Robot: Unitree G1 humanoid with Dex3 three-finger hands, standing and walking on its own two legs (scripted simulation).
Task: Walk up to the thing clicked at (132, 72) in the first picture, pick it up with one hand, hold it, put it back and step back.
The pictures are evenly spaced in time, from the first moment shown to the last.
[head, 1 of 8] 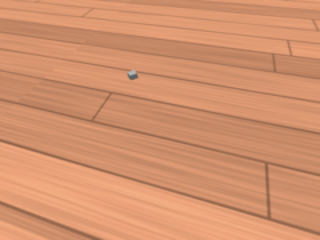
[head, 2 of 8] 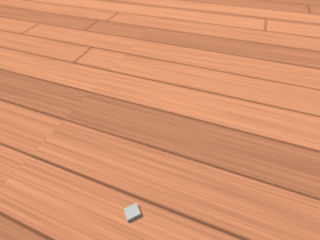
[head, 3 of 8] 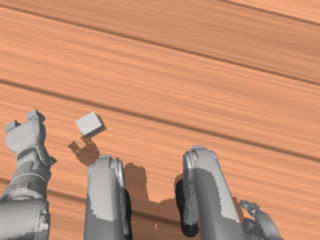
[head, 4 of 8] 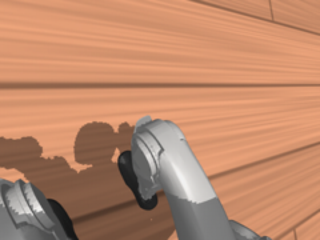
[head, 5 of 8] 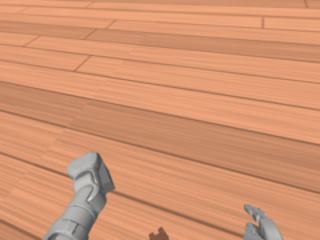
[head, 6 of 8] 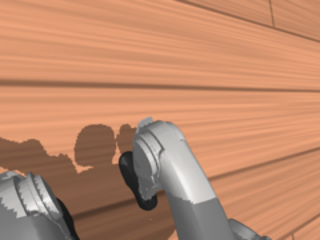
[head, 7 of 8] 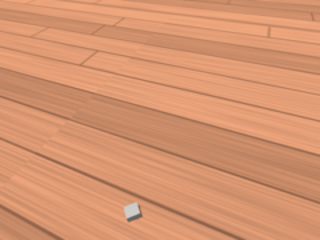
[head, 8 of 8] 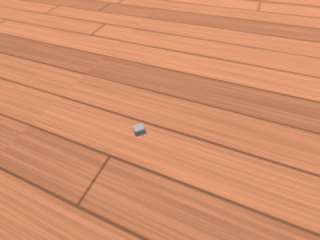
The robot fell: no
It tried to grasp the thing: yes
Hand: left
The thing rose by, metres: 0.68
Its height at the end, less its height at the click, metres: +0.00
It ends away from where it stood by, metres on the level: 0.01
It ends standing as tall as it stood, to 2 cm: yes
